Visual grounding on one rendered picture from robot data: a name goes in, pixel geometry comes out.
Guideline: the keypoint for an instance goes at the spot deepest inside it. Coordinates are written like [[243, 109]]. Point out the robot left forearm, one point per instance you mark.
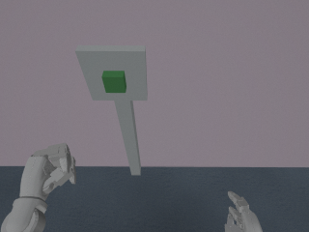
[[27, 215]]

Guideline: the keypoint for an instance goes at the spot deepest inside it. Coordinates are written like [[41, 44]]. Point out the panel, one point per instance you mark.
[[131, 59]]

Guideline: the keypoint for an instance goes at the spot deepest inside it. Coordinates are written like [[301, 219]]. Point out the left robot hand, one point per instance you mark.
[[35, 179]]

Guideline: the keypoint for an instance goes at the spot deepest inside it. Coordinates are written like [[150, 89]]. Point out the right robot hand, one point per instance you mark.
[[246, 220]]

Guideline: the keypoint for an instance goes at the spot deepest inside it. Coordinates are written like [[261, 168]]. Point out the button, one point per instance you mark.
[[114, 81]]

